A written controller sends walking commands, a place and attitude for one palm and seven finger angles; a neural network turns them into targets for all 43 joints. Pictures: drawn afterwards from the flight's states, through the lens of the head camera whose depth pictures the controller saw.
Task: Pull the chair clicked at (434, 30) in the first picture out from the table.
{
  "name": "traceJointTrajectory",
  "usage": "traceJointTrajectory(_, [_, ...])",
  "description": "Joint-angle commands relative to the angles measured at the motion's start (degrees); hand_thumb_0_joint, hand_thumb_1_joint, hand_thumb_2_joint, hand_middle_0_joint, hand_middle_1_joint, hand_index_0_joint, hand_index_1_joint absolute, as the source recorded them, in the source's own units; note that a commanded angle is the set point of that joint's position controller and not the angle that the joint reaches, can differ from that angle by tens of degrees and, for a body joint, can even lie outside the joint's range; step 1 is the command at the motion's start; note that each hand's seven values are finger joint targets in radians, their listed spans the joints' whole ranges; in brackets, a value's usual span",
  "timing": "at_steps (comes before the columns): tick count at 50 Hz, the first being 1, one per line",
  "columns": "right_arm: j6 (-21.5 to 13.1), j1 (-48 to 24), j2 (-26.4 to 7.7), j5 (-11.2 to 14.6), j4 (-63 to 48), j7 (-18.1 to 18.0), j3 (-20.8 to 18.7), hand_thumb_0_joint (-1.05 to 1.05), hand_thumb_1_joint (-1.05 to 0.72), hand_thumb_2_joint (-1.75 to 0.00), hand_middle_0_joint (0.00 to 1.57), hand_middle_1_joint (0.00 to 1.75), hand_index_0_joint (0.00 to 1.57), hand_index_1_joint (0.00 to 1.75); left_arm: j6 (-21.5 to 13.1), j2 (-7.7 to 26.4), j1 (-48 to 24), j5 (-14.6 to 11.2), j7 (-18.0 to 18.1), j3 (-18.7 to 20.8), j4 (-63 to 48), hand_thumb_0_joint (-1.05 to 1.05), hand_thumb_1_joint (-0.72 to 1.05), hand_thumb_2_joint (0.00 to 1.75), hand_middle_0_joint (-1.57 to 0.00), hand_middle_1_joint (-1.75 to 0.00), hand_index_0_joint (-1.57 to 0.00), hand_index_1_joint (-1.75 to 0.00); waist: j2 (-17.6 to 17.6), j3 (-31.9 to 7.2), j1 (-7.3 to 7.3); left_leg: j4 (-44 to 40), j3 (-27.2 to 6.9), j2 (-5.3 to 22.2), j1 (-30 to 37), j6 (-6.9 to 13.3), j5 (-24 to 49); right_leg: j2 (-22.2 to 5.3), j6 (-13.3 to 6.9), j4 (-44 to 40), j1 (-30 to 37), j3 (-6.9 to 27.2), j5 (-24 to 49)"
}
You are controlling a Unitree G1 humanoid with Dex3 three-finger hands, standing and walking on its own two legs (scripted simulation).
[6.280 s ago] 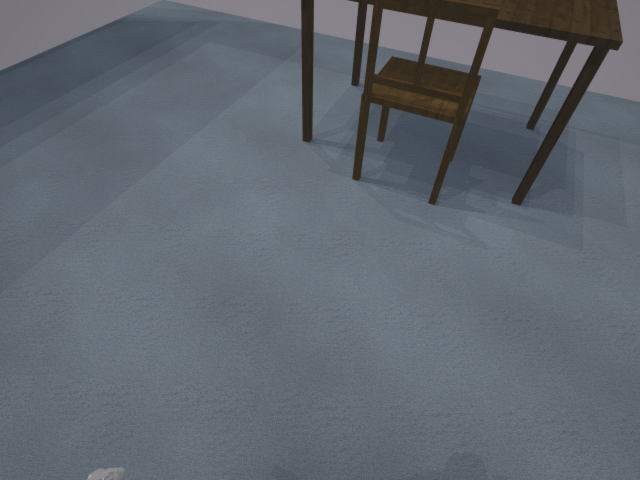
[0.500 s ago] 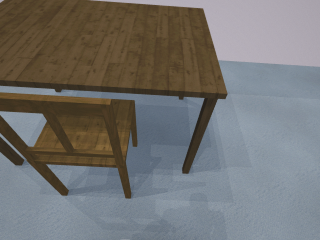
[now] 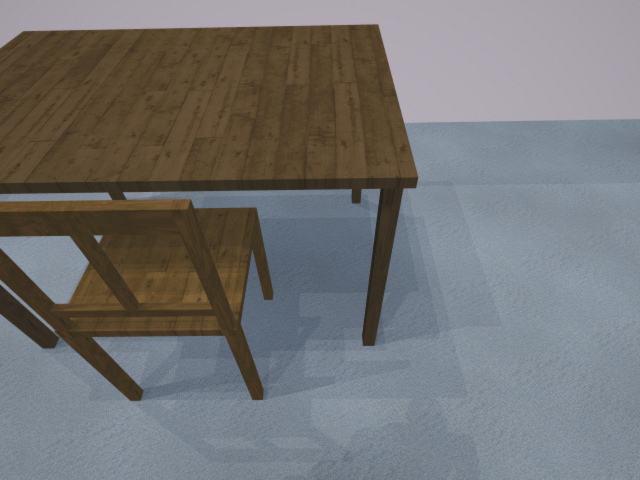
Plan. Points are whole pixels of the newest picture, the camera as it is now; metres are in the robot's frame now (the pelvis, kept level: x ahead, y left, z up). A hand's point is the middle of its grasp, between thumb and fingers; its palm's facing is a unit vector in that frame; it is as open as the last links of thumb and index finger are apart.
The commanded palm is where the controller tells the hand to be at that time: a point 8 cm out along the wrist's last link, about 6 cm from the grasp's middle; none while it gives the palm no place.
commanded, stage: come to a stop and stand still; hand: left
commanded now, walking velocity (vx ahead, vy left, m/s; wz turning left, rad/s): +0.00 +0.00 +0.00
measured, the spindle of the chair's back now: (108, 273) +0.48 +0.44 -0.11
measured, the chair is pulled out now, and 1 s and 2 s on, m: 0.00 0.00 0.00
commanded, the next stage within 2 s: look again from close up in 1.02 s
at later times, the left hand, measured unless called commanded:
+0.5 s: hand out of the picture -0.03 +0.17 -0.17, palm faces +0.05 -0.99 -0.16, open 7.3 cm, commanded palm none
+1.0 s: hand out of the picture -0.01 +0.19 -0.17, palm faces +0.04 -0.99 -0.16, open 7.3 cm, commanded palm none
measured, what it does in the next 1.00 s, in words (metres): stands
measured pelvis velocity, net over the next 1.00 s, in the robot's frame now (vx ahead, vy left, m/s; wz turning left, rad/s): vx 0.00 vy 0.03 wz -0.01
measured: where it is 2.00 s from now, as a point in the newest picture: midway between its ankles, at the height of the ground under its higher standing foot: outside the picture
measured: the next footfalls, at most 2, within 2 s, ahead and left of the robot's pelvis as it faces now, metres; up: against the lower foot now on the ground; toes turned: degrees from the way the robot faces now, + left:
none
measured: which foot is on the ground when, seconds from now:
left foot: down 0.00-1.00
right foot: down 0.00-1.00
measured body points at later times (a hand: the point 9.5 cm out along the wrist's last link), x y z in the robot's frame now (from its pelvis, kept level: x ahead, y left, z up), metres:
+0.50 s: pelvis -0.02 +0.01 +0.01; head -0.01 +0.01 +0.46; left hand -0.03 +0.22 -0.16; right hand -0.05 -0.19 -0.15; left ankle -0.01 +0.15 -0.74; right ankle -0.01 -0.09 -0.74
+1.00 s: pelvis +0.00 +0.03 +0.01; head +0.01 +0.03 +0.46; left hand -0.01 +0.24 -0.16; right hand -0.02 -0.18 -0.15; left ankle -0.01 +0.15 -0.74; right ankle -0.01 -0.09 -0.74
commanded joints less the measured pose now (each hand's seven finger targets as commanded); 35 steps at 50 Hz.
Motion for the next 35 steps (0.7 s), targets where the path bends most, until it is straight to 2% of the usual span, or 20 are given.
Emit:
traceJointTrajectory(1, [-2.43,3.18,-3.28,-0.15,-0.04,-0.86,0.47,0.00,-0.90,-0.90,0.20,0.30,0.20,0.30,-1.24,6.89,1.16,-0.41,0.18,1.34,-1.72,0.00,0.90,0.90,-0.20,-0.30,-0.20,-0.30,-4.25,0.22,1.13,-8.81,-3.27,4.52,4.38,0.93,11.41,-7.65,0.70,-9.58,-1.06,8.24,9.80])
traceJointTrajectory(3, [-2.97,3.21,-2.68,-0.19,1.60,-1.07,0.87,0.00,-0.90,-0.90,0.20,0.30,0.20,0.30,-1.31,7.32,1.20,-0.76,0.02,1.41,-0.21,0.00,0.90,0.90,-0.20,-0.30,-0.20,-0.30,1.90,-1.88,1.52,-9.07,-2.84,4.31,3.70,1.05,14.41,-7.64,1.20,-8.36,3.55,6.78,14.30])
traceJointTrajectory(4, [-2.94,3.15,-2.63,-0.14,1.79,-1.07,1.10,0.00,-0.90,-0.90,0.20,0.30,0.20,0.30,-1.27,7.67,1.11,-0.85,-0.01,1.44,0.14,0.00,0.90,0.90,-0.20,-0.30,-0.20,-0.30,2.42,-2.33,1.67,-9.76,-2.66,4.10,2.87,0.77,12.65,-7.59,1.12,-8.66,5.26,6.94,13.57])
traceJointTrajectory(6, [-2.77,3.62,-2.50,-0.11,2.00,-1.05,1.15,0.00,-0.90,-0.90,0.20,0.30,0.20,0.30,-1.20,7.68,1.03,-0.75,-0.08,1.27,0.66,0.00,0.90,0.90,-0.20,-0.30,-0.20,-0.30,0.59,-0.70,1.61,-10.75,-2.36,3.62,1.99,0.41,8.60,-7.57,0.97,-10.34,4.91,7.25,10.05])
traceJointTrajectory(9, [-2.45,4.76,-1.78,-0.33,2.53,-1.00,1.28,0.00,-0.90,-0.90,0.20,0.30,0.20,0.30,-0.94,7.04,0.96,-0.69,-0.16,1.08,1.30,0.00,0.90,0.90,-0.20,-0.30,-0.20,-0.30,-0.67,3.38,1.33,-12.17,-2.03,2.69,0.68,0.51,3.14,-7.43,0.87,-13.47,1.70,8.24,1.01])
traceJointTrajectory(14, [-2.36,7.23,-1.14,-0.46,2.88,-0.95,1.24,0.00,-0.90,-0.90,0.20,0.30,0.20,0.30,-0.91,6.46,1.97,-0.59,-0.18,1.10,1.81,0.00,0.90,0.90,-0.20,-0.30,-0.20,-0.30,-3.01,4.36,0.93,-12.23,-1.47,2.03,0.71,0.70,0.69,-7.37,1.09,-15.19,-0.54,8.72,-4.25])
traceJointTrajectory(19, [-2.70,8.53,-0.62,-0.42,2.83,-1.04,1.37,0.00,-0.90,-0.90,0.20,0.30,0.20,0.30,-1.04,5.31,3.42,-0.55,-0.13,1.01,2.06,0.00,0.90,0.90,-0.20,-0.30,-0.20,-0.30,-2.55,4.49,0.88,-12.59,-1.76,2.14,0.41,1.04,0.66,-7.05,1.15,-14.42,-1.41,8.22,-3.35])
traceJointTrajectory(22, [-3.03,8.83,-0.32,-0.30,2.89,-1.12,1.33,0.00,-0.90,-0.90,0.20,0.30,0.20,0.30,-1.25,4.63,4.29,-0.47,-0.02,0.90,2.27,0.00,0.90,0.90,-0.20,-0.30,-0.20,-0.30,-1.51,3.44,0.83,-12.89,-2.15,2.51,0.85,1.21,1.84,-6.77,1.21,-13.25,-0.57,7.66,0.00])
traceJointTrajectory(33, [-3.76,8.76,-0.13,0.05,2.85,-1.33,1.42,0.00,-0.90,-0.90,0.20,0.30,0.20,0.30,-1.68,3.20,6.57,-0.31,0.25,0.28,3.38,0.00,0.90,0.90,-0.20,-0.30,-0.20,-0.30,-1.28,2.69,0.87,-13.26,-2.81,3.14,1.95,1.67,5.77,-6.77,1.60,-11.17,0.72,6.47,6.70])
traceJointTrajectory(35, [-3.72,8.54,-0.13,0.05,2.98,-1.35,1.43,0.00,-0.90,-0.90,0.20,0.30,0.20,0.30,-1.67,3.09,6.56,-0.29,0.27,0.27,3.54,0.00,0.90,0.90,-0.20,-0.30,-0.20,-0.30,-1.77,3.54,0.80,-13.37,-2.68,3.07,1.68,1.57,5.29,-6.65,1.69,-11.24,0.44,6.47,6.35])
